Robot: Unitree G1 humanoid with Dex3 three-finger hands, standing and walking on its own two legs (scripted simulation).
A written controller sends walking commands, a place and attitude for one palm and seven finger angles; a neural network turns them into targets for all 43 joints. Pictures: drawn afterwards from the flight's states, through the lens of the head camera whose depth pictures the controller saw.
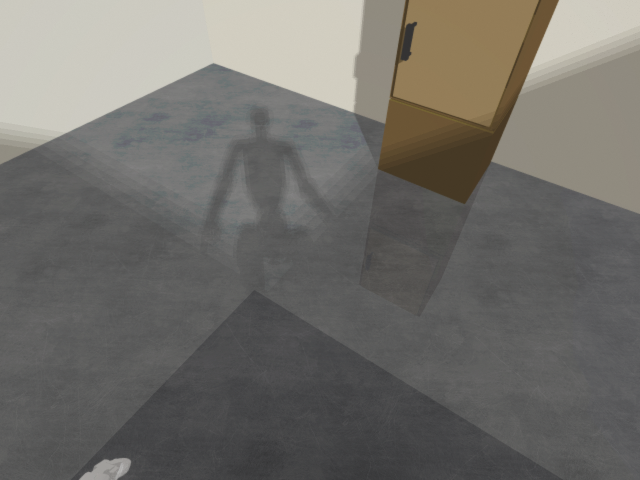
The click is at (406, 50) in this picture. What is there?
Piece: cupboard door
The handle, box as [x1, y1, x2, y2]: [400, 22, 416, 60]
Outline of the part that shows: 416,22 411,24 409,23 406,25 400,59 406,60 410,54 409,48 413,27 416,24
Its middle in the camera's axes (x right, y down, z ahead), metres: +0.34 -0.76 +1.49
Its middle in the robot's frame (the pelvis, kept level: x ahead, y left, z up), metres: +1.64 -0.27 -0.10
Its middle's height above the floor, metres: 0.67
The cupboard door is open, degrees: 0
